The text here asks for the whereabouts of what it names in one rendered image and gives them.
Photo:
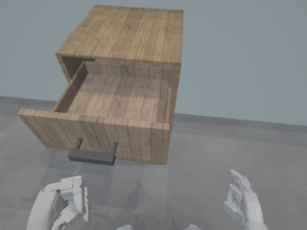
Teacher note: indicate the robot left hand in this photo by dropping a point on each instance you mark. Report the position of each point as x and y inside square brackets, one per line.
[53, 201]

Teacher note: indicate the robot right hand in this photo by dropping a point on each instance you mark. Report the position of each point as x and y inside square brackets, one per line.
[246, 207]

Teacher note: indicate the cabinet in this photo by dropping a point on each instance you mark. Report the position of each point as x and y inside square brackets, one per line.
[132, 36]

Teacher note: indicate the drawer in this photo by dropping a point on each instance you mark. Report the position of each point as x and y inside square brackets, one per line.
[106, 103]

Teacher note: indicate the handle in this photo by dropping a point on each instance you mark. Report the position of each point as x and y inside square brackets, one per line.
[92, 156]

